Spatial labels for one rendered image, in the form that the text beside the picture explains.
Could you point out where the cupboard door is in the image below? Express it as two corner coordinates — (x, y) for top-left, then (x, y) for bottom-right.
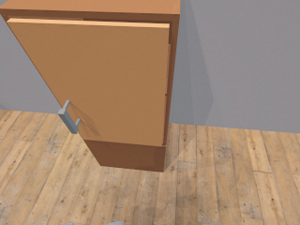
(7, 18), (170, 147)

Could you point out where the handle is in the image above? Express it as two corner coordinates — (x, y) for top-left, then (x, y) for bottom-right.
(58, 100), (81, 134)

